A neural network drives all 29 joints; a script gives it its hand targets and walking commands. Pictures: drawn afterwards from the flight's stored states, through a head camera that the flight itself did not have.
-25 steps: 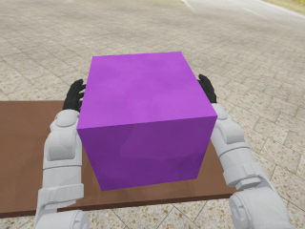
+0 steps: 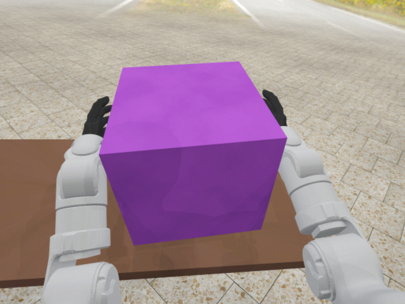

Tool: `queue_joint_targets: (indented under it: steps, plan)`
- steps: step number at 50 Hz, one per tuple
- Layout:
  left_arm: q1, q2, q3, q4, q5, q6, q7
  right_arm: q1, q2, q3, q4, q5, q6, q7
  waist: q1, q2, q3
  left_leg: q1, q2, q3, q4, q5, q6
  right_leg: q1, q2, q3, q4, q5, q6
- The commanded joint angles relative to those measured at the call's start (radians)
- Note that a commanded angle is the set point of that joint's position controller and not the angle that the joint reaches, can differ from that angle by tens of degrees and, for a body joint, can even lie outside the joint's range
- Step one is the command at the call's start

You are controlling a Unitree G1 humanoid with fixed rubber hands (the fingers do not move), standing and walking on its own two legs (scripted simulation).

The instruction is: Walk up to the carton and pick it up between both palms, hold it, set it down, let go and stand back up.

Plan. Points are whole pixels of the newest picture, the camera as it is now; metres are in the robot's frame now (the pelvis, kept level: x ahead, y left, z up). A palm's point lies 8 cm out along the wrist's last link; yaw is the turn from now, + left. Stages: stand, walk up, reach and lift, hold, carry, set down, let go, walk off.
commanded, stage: reach and lift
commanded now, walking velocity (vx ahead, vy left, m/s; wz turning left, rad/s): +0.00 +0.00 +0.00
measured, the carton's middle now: (190, 146) +0.38 +0.01 +0.19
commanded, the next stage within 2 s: hold in 0.14 s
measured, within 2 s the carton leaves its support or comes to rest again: neither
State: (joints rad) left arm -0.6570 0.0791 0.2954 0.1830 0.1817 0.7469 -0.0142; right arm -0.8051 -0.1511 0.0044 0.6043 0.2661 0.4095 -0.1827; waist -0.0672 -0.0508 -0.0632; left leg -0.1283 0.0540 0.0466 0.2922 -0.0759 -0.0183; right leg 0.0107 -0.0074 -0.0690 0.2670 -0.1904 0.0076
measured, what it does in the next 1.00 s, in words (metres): stands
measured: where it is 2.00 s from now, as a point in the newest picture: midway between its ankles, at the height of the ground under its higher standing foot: outside the picture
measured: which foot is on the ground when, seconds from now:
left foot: down 0.00-1.00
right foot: down 0.00-1.00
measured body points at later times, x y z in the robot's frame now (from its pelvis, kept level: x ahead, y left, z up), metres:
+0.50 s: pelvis +0.00 +0.01 +0.00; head -0.06 +0.03 +0.45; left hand +0.38 +0.18 +0.23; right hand +0.39 -0.16 +0.24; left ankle +0.06 +0.13 -0.75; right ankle -0.02 -0.12 -0.75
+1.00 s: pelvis +0.00 +0.00 +0.00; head -0.06 +0.03 +0.44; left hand +0.38 +0.18 +0.23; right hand +0.39 -0.15 +0.24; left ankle +0.06 +0.13 -0.75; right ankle -0.02 -0.12 -0.75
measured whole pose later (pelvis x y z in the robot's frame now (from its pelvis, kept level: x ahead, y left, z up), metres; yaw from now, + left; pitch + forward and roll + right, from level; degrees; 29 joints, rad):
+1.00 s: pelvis +0.00 +0.00 +0.00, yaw +0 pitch -5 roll -1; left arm -0.67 0.09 0.28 0.14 0.18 0.81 -0.02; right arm -0.82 -0.16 -0.01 0.57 0.30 0.47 -0.19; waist -0.08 -0.05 -0.08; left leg -0.14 0.05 0.04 0.31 -0.09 -0.02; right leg 0.01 -0.01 -0.08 0.26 -0.19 0.01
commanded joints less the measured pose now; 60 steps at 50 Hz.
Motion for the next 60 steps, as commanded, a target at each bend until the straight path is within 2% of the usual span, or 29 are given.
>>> queue_joint_targets:
  steps: [1, 3, 11, 15, 26, 27, 33, 34, 36, 39, 44, 50, 54, 56, 57, 60]
  plan:
    - [-0.704, -0.567, -0.503, -0.19, -0.131, -0.08, -0.142, -0.725, 0.633, 0.33, -0.358, 0.113, -0.038, 0.081, -0.021, 0.083, -0.412, 0.348, -0.082, -0.028, 0.04, 0.176, 0.002, -0.132, 0.059, 0.023, -0.048, 0.236, 0.064]
    - [-0.725, -0.568, -0.508, -0.193, -0.137, -0.074, -0.139, -0.732, 0.615, 0.324, -0.354, 0.116, -0.031, 0.081, -0.033, 0.091, -0.413, 0.356, -0.08, -0.027, 0.046, 0.194, -0.008, -0.129, 0.064, 0.015, -0.051, 0.223, 0.06]
    - [-0.73, -0.58, -0.531, -0.215, -0.146, -0.052, -0.126, -0.731, 0.585, 0.307, -0.35, 0.127, -0.014, 0.101, -0.037, 0.13, -0.405, 0.375, -0.071, -0.037, 0.05, 0.218, -0.027, -0.162, 0.075, 0.013, -0.062, 0.167, 0.043]
    - [-0.719, -0.573, -0.512, -0.197, -0.136, -0.035, -0.124, -0.763, 0.584, 0.308, -0.351, 0.135, -0.01, 0.109, -0.01, 0.103, -0.396, 0.341, -0.065, -0.032, 0.035, 0.18, -0.016, -0.152, 0.074, 0.017, -0.061, 0.144, 0.042]
    - [-0.739, -0.564, -0.474, -0.157, -0.132, -0.033, -0.119, -0.81, 0.603, 0.309, -0.337, 0.132, -0.003, 0.115, 0.011, 0.067, -0.42, 0.34, -0.073, -0.023, 0.03, 0.152, 0.005, -0.152, 0.074, 0.022, -0.065, 0.141, 0.048]
    - [-0.738, -0.566, -0.47, -0.154, -0.132, -0.031, -0.121, -0.799, 0.6, 0.304, -0.328, 0.128, 0.0, 0.113, -0.001, 0.067, -0.414, 0.341, -0.073, -0.026, 0.038, 0.156, 0.005, -0.15, 0.073, 0.02, -0.067, 0.152, 0.049]
    - [-0.733, -0.551, -0.483, -0.193, -0.144, -0.036, -0.137, -0.781, 0.61, 0.322, -0.362, 0.145, 0.006, 0.093, -0.009, 0.066, -0.455, 0.357, -0.084, -0.023, 0.053, 0.224, -0.006, -0.109, 0.074, 0.02, -0.049, 0.257, 0.063]
    - [-0.736, -0.546, -0.486, -0.201, -0.14, -0.036, -0.138, -0.764, 0.606, 0.319, -0.36, 0.147, 0.008, 0.088, -0.02, 0.072, -0.446, 0.35, -0.089, -0.025, 0.057, 0.226, -0.005, -0.112, 0.072, 0.024, -0.052, 0.276, 0.063]
    - [-0.714, -0.54, -0.473, -0.168, -0.124, -0.028, -0.145, -0.755, 0.589, 0.302, -0.339, 0.14, 0.016, 0.083, -0.018, 0.089, -0.381, 0.334, -0.086, -0.024, 0.046, 0.197, -0.009, -0.12, 0.07, 0.024, -0.056, 0.23, 0.065]
    - [-0.725, -0.537, -0.47, -0.18, -0.12, -0.021, -0.154, -0.748, 0.597, 0.294, -0.32, 0.137, 0.025, 0.087, -0.021, 0.094, -0.355, 0.313, -0.086, -0.019, 0.036, 0.162, -0.01, -0.135, 0.067, 0.02, -0.057, 0.187, 0.058]
    - [-0.762, -0.55, -0.523, -0.233, -0.16, -0.033, -0.149, -0.781, 0.605, 0.302, -0.388, 0.154, 0.016, 0.085, -0.039, 0.114, -0.434, 0.346, -0.084, -0.033, 0.065, 0.225, -0.021, -0.128, 0.067, 0.017, -0.049, 0.229, 0.053]
    - [-0.708, -0.542, -0.48, -0.197, -0.137, -0.027, -0.147, -0.755, 0.599, 0.312, -0.377, 0.148, 0.026, 0.084, -0.02, 0.078, -0.424, 0.344, -0.082, -0.028, 0.051, 0.212, -0.009, -0.125, 0.072, 0.017, -0.054, 0.234, 0.058]
    - [-0.694, -0.543, -0.484, -0.219, -0.135, -0.024, -0.146, -0.748, 0.6, 0.341, -0.402, 0.164, 0.023, 0.077, -0.009, 0.092, -0.442, 0.364, -0.082, -0.027, 0.065, 0.267, -0.017, -0.102, 0.078, 0.021, -0.046, 0.287, 0.061]
    - [-0.695, -0.539, -0.484, -0.222, -0.131, -0.021, -0.147, -0.749, 0.59, 0.334, -0.402, 0.162, 0.025, 0.074, -0.016, 0.076, -0.42, 0.355, -0.086, -0.028, 0.058, 0.257, -0.014, -0.106, 0.08, 0.017, -0.048, 0.277, 0.065]
    - [-0.687, -0.532, -0.47, -0.213, -0.127, -0.019, -0.148, -0.756, 0.585, 0.34, -0.404, 0.16, 0.027, 0.074, -0.005, 0.071, -0.409, 0.352, -0.085, -0.028, 0.056, 0.242, -0.009, -0.111, 0.081, 0.022, -0.052, 0.264, 0.064]
    - [-0.691, -0.533, -0.458, -0.185, -0.111, -0.012, -0.152, -0.759, 0.592, 0.318, -0.36, 0.146, 0.03, 0.081, -0.002, 0.072, -0.355, 0.324, -0.081, -0.018, 0.03, 0.169, -0.008, -0.14, 0.076, 0.017, -0.067, 0.168, 0.057]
